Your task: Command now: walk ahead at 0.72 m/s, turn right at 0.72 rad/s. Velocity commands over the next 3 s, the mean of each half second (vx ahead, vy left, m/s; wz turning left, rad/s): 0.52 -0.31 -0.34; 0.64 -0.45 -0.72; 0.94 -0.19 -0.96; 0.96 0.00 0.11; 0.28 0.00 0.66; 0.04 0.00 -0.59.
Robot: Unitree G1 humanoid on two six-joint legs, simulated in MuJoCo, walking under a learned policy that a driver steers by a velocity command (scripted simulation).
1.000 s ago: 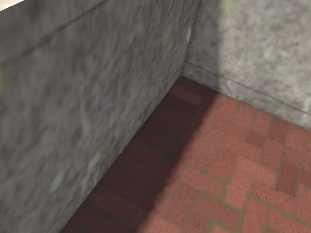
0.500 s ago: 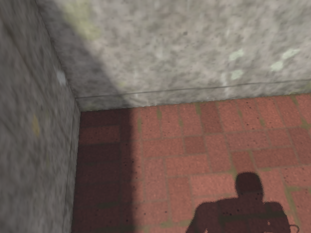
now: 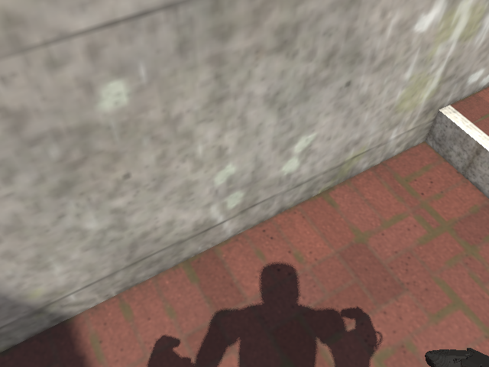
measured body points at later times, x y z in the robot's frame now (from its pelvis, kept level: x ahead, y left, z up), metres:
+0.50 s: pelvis +0.27 -0.03 -0.01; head +0.31 +0.01 +0.43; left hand +0.53 +0.12 -0.10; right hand +0.09 -0.29 -0.10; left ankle +0.10 +0.18 -0.73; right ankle +0.41 -0.23 -0.69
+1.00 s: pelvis +0.50 -0.20 +0.01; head +0.53 -0.17 +0.46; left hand +0.76 -0.03 -0.11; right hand +0.39 -0.51 -0.08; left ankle +0.57 -0.07 -0.73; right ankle +0.41 -0.32 -0.62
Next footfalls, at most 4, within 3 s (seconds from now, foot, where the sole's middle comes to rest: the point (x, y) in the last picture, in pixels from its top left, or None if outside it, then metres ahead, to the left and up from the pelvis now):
0.06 left None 0.14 0.17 -0.77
0.56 right None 0.44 -0.23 -0.77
0.82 left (297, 310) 0.61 -0.09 -0.77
1.26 right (475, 308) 0.64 -0.59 -0.77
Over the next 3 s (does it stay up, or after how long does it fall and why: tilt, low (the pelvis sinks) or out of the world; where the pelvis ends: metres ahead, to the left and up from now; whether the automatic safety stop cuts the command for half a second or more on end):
stays up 1.10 -1.30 0.31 its command is cut before an obstacle after 0.2 s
